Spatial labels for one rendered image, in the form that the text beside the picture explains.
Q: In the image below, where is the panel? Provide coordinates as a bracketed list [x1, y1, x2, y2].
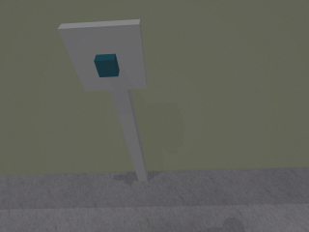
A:
[58, 19, 148, 182]

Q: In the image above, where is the button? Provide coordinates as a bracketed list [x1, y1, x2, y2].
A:
[94, 53, 120, 77]

